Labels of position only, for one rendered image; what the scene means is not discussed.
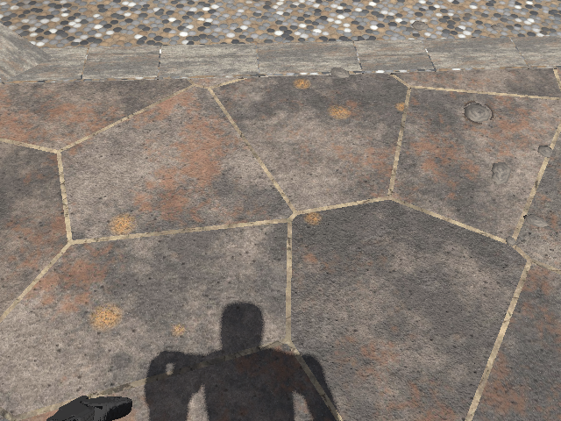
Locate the robot left hand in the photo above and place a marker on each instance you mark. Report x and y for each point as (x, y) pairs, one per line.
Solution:
(94, 409)

